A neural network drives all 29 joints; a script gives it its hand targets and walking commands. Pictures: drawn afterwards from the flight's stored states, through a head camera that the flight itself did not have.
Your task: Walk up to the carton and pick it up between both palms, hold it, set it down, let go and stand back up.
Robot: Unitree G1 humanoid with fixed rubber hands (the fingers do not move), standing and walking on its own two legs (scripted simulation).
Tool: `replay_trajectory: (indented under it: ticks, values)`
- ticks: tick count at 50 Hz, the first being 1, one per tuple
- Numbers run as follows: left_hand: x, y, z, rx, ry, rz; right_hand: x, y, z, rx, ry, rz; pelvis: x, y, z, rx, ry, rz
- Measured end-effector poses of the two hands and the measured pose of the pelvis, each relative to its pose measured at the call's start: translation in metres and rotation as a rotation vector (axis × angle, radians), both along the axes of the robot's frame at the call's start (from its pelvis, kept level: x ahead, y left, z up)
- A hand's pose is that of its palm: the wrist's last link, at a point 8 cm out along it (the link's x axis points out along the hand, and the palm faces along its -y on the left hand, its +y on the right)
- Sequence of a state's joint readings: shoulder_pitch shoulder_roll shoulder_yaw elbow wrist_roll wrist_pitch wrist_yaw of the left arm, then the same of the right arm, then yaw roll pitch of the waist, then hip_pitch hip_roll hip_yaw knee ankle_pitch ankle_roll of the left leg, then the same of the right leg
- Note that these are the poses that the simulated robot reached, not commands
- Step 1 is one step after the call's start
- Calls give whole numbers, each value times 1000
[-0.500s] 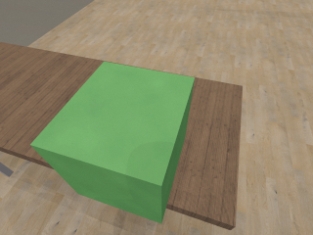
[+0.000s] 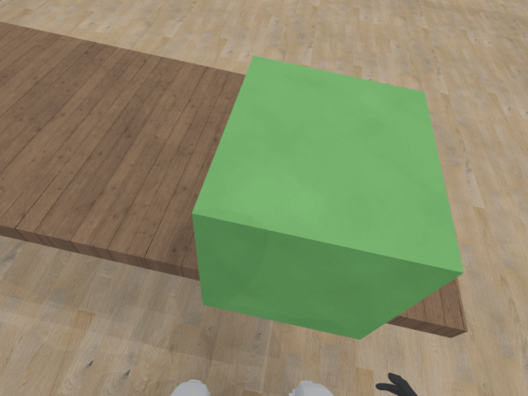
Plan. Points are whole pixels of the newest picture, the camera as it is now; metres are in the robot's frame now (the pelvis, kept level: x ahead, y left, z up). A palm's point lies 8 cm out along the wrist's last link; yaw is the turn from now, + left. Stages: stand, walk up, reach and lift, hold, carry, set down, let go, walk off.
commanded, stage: walk up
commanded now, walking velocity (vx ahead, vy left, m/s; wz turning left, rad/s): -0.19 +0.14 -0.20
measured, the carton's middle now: (308, 203) +0.38 -0.02 +0.09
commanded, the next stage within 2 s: none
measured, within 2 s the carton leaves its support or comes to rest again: neither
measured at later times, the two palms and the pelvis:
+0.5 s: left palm out of the picture -0.02 +0.30 -0.10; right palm out of the picture -0.11 -0.20 -0.13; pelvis -0.10 +0.05 +0.02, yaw -2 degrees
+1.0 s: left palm out of the picture -0.08 +0.28 -0.14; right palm out of the picture -0.18 -0.22 -0.10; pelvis -0.15 +0.03 +0.02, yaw -5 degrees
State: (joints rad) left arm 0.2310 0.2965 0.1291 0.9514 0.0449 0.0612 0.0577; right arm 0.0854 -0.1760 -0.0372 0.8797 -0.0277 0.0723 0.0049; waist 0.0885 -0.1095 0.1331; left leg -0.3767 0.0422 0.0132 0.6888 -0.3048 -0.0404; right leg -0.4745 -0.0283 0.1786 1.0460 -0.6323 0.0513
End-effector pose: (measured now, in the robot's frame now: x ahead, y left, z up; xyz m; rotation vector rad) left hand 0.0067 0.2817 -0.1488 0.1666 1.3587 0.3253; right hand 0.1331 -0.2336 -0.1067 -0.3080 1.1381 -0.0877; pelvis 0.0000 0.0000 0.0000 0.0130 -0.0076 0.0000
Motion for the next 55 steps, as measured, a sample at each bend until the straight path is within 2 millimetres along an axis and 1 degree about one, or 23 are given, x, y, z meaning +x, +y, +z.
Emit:
replay_trajectory:
  ticks: [3, 6, 9, 12, 15, 17, 19, 21, 24, 27, 30, 32, 35, 37, 39, 41, 43, 46, 48, 51, 53, 55]
  values:
    - [45, 12, 6, -19, -112, -58, -23, 13, 7, -13, 3, -43, -8, 15, 6, -10, 1, -15]
    - [77, 19, 17, -26, -182, -126, -44, 22, 10, -7, -14, -103, -17, 28, 10, -3, 2, -43]
    - [93, 22, 28, -26, -205, -185, -66, 30, 7, 9, -29, -155, -26, 39, 12, -3, 7, -62]
    - [97, 21, 37, -22, -209, -224, -96, 37, -2, 36, -7, -192, -37, 47, 13, -3, 15, -65]
    - [89, 18, 44, -14, -207, -245, -134, 42, -15, 70, 54, -221, -52, 51, 14, 5, 22, -63]
    - [74, 15, 47, -6, -199, -248, -162, 43, -25, 92, 105, -235, -64, 52, 13, 11, 23, -60]
    - [50, 13, 52, -2, -177, -242, -189, 43, -31, 107, 158, -244, -76, 52, 15, -17, 8, -50]
    - [22, 14, 54, 1, -138, -231, -213, 42, -30, 113, 197, -267, -84, 50, 19, -17, 1, -53]
    - [-19, 14, 52, 3, -79, -198, -236, 37, -24, 100, 232, -276, -94, 47, 22, -3, -4, -45]
    - [-47, 12, 49, -13, -67, -163, -246, 31, -19, 73, 242, -264, -105, 49, 24, -7, -2, -35]
    - [-68, 9, 42, -39, -60, -151, -247, 30, -16, 51, 217, -252, -114, 52, 23, -26, 6, -18]
    - [-78, 6, 35, -65, -63, -144, -245, 34, -15, 39, 199, -238, -119, 54, 20, -46, 10, -4]
    - [-92, 2, 18, -114, -65, -124, -237, 43, -11, 15, 161, -221, -127, 58, 14, -68, 10, 10]
    - [-104, 1, 10, -143, -48, -112, -234, 50, -1, 8, 121, -221, -131, 56, 17, -35, 2, -11]
    - [-114, 1, 7, -162, -21, -112, -235, 50, 9, -11, 88, -227, -135, 55, 20, -47, 1, -26]
    - [-119, 3, 6, -174, -2, -120, -244, 46, 15, -38, 79, -246, -139, 52, 23, -63, -8, -41]
    - [-119, 6, 6, -176, 0, -131, -257, 39, 19, -60, 87, -272, -142, 49, 23, -69, -13, -58]
    - [-110, 9, 7, -159, -15, -156, -280, 28, 19, -70, 124, -306, -147, 40, 23, -71, -20, -72]
    - [-101, 7, 9, -142, -31, -167, -296, 21, 16, -61, 156, -322, -149, 33, 21, -67, -22, -77]
    - [-85, -7, 15, -122, -71, -186, -314, 16, 3, -16, 208, -331, -150, 21, 18, -43, -27, -86]
    - [-75, -21, 17, -98, -98, -204, -323, 13, -13, 31, 241, -331, -149, 11, 11, -17, -31, -86]
    - [-71, -36, 22, -73, -110, -208, -328, 9, -29, 77, 272, -320, -150, 4, 7, -31, -46, -76]
